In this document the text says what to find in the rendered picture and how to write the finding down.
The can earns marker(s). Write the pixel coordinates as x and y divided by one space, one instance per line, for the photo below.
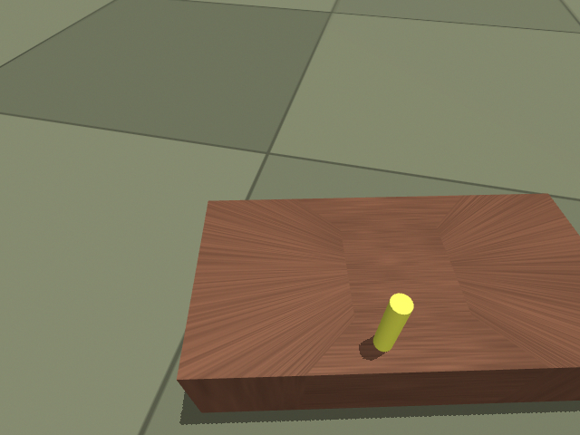
394 318

